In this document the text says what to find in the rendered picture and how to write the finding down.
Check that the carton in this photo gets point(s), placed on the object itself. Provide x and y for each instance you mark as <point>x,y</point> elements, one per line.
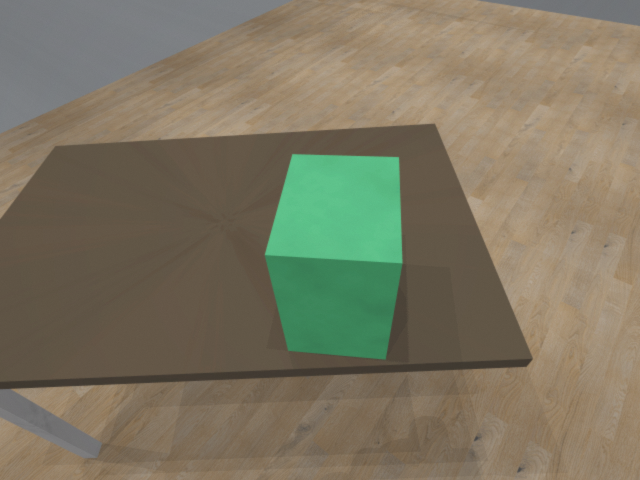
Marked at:
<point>334,254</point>

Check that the table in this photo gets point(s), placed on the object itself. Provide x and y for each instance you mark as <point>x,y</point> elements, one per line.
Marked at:
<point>144,262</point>

